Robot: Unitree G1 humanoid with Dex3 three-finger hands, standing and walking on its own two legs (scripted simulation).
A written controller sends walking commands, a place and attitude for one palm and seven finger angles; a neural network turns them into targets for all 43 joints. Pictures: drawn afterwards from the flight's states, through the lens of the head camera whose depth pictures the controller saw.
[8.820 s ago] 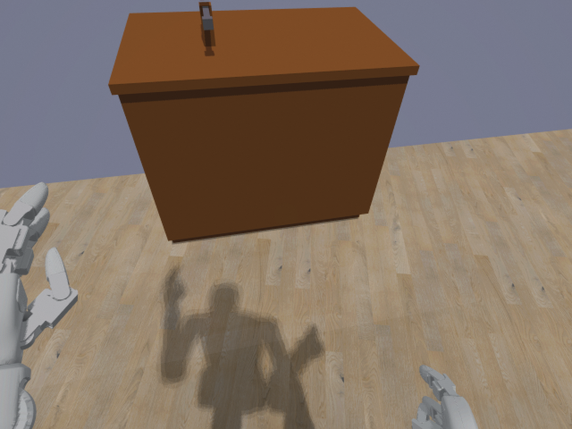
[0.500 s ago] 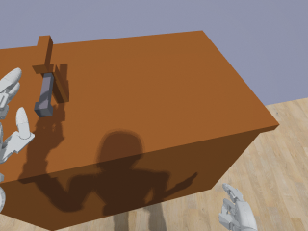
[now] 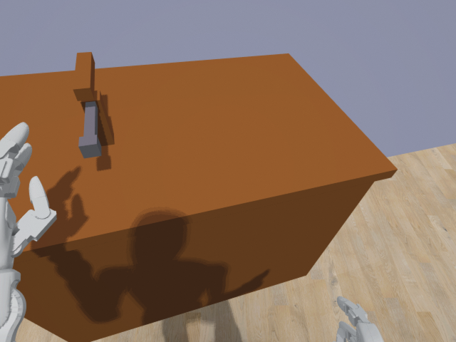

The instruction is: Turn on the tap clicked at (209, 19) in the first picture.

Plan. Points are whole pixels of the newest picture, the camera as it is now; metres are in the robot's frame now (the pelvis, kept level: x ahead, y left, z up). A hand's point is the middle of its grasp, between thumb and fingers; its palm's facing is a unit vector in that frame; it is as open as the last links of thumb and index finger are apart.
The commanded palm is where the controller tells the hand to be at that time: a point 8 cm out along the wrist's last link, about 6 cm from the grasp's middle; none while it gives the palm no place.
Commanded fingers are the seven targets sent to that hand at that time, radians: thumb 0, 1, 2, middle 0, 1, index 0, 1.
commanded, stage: come to a stop and stand still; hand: left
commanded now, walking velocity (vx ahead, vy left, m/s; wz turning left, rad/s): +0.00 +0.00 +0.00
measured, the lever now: (90, 146) +0.38 +0.28 +0.14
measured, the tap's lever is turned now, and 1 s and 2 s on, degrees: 0 0 0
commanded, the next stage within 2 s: look again from close up in 1.14 s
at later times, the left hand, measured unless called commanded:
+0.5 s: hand (32, 206) +0.23 +0.29 +0.16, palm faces +0.44 -0.83 -0.34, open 7.4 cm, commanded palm +0.17 +0.31 +0.18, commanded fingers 0.00 0.90 0.90 -0.20 -0.30 -0.20 -0.30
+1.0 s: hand (67, 187) +0.27 +0.26 +0.16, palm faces +0.40 -0.83 -0.39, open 7.4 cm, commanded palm +0.21 +0.29 +0.18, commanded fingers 0.00 0.90 0.90 -0.20 -0.30 -0.20 -0.30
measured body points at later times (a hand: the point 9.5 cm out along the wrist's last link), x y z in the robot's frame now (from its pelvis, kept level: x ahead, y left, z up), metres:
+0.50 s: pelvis +0.02 +0.03 +0.00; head +0.03 +0.06 +0.45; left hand +0.20 +0.33 +0.18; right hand +0.21 -0.17 -0.06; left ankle +0.07 +0.10 -0.74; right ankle +0.06 -0.11 -0.74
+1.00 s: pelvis +0.06 +0.01 +0.00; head +0.08 +0.02 +0.45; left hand +0.24 +0.30 +0.18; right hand +0.25 -0.21 -0.07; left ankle +0.07 +0.10 -0.74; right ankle +0.06 -0.11 -0.74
